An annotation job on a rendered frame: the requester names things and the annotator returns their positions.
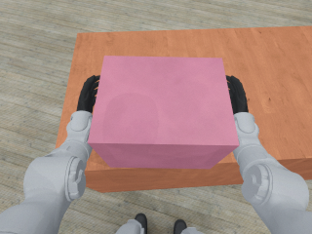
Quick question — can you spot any left robot upper arm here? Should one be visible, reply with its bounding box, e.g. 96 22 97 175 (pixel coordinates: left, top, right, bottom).
0 156 86 234

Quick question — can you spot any robot right hand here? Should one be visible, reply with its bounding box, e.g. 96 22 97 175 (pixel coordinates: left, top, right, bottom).
225 75 249 115

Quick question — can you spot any right robot upper arm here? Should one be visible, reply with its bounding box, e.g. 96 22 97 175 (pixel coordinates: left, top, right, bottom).
241 163 312 234

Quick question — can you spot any right robot foot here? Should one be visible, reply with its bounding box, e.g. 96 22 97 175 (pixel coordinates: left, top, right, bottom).
174 219 187 234

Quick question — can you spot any robot left forearm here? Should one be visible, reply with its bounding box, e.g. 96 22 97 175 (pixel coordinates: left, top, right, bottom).
23 110 93 197

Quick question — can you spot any robot foot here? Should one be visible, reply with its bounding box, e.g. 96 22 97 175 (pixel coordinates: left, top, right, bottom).
135 213 147 234
174 219 187 234

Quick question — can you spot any carton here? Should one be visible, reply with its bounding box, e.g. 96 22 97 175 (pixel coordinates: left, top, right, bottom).
88 56 240 170

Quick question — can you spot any left robot foot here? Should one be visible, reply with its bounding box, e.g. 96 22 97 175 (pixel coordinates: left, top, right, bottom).
135 213 147 234

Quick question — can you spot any robot right forearm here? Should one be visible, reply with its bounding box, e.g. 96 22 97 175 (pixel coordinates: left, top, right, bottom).
232 112 309 206

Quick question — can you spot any robot left hand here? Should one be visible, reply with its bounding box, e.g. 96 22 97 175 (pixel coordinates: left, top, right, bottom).
76 75 100 113

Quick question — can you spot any pedestal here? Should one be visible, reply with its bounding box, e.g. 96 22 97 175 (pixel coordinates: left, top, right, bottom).
55 25 312 193

